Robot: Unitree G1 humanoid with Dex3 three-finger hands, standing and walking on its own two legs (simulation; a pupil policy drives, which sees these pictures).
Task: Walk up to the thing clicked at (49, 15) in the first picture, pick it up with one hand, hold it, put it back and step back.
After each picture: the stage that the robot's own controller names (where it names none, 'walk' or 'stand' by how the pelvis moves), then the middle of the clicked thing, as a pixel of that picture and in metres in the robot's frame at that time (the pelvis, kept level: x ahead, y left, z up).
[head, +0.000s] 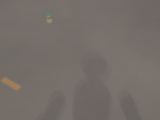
stand; (48, 17) +1.98 +0.42 -0.72
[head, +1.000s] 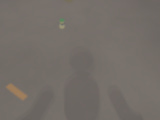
walk; (61, 23) +1.86 +0.15 -0.70
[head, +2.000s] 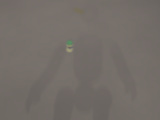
walk; (69, 46) +1.29 +0.07 -0.71
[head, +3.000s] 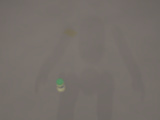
walk; (60, 85) +0.82 +0.17 -0.70
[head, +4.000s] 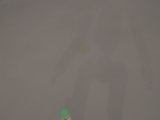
walk; (65, 115) +0.54 +0.18 -0.71
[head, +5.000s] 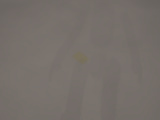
stand; out of the picture +0.40 +0.14 -0.71
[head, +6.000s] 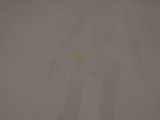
stand; out of the picture +0.39 +0.16 -0.70
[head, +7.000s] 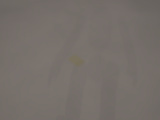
stand; out of the picture +0.41 +0.17 -0.72
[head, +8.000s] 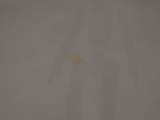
stand; out of the picture +0.40 +0.18 -0.72
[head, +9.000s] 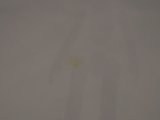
stand; out of the picture +0.37 +0.19 -0.73
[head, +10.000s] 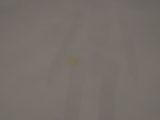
stand; out of the picture +0.37 +0.19 -0.73
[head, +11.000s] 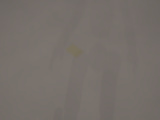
go down; out of the picture +0.39 +0.19 -0.72
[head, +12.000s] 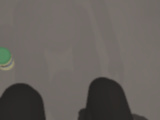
go down; (3, 59) +0.45 +0.25 -0.29
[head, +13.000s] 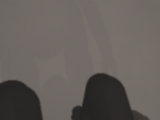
close in; out of the picture +0.43 +0.26 -0.25
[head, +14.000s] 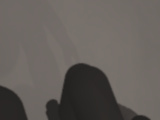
close in; out of the picture +0.42 +0.29 -0.22
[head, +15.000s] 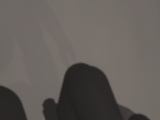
lift; out of the picture +0.41 +0.29 -0.22
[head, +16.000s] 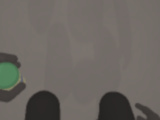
lift; (10, 80) +0.33 +0.23 -0.04
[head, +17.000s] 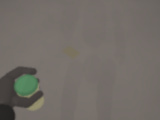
hold; (30, 93) +0.32 +0.17 +0.03
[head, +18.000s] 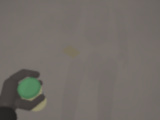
hold; (33, 95) +0.32 +0.17 +0.01
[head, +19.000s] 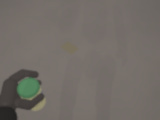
crouch; (32, 95) +0.33 +0.17 -0.01
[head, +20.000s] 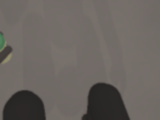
lower; out of the picture +0.46 +0.23 -0.09
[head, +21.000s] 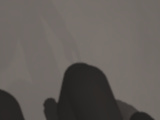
lower; out of the picture +0.42 +0.31 -0.22
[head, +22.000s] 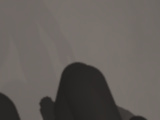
lower; out of the picture +0.43 +0.30 -0.23
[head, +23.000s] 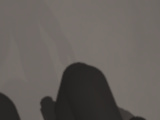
lower; out of the picture +0.43 +0.30 -0.23
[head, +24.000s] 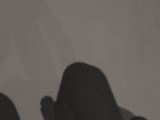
lower; out of the picture +0.43 +0.30 -0.23
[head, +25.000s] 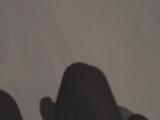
loosen; out of the picture +0.43 +0.28 -0.23
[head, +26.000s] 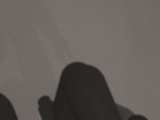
withdraw; out of the picture +0.43 +0.28 -0.23
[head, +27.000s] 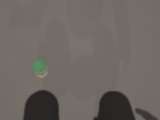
walk; (40, 68) +0.46 +0.20 -0.39
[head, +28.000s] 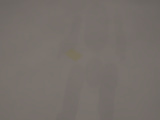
stand; out of the picture +0.39 +0.15 -0.66
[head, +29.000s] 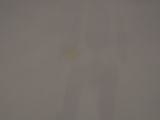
stand; out of the picture +0.40 +0.17 -0.67
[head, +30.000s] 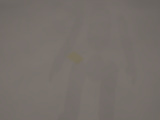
stand; out of the picture +0.40 +0.15 -0.70
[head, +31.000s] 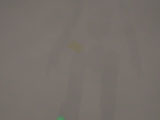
walk; out of the picture +0.43 +0.15 -0.71
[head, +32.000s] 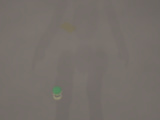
walk; (57, 93) +0.61 +0.14 -0.71
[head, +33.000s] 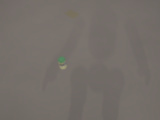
walk; (62, 63) +0.95 +0.23 -0.70
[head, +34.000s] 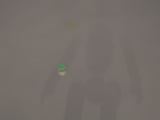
stand; (61, 69) +1.02 +0.19 -0.71
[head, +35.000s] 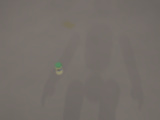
stand; (58, 68) +1.04 +0.20 -0.73
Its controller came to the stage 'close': yes
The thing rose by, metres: 0.71
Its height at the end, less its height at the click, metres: +0.00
